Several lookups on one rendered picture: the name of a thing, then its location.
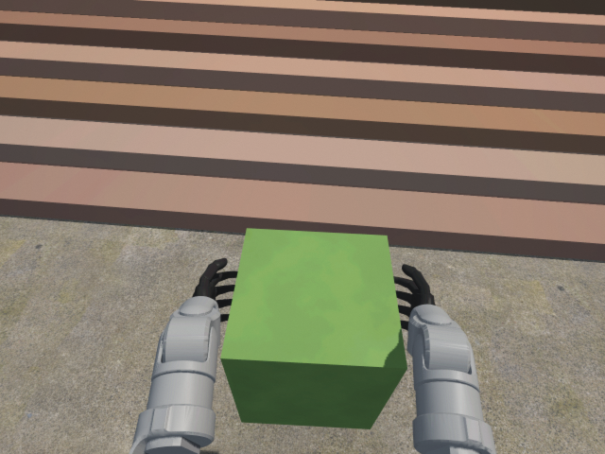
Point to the carton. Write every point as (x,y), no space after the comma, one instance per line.
(314,336)

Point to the left robot hand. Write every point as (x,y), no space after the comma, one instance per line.
(210,278)

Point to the right robot hand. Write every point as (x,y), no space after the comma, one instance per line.
(420,291)

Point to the robot left forearm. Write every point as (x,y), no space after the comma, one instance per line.
(179,417)

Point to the robot right forearm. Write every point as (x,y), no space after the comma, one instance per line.
(449,413)

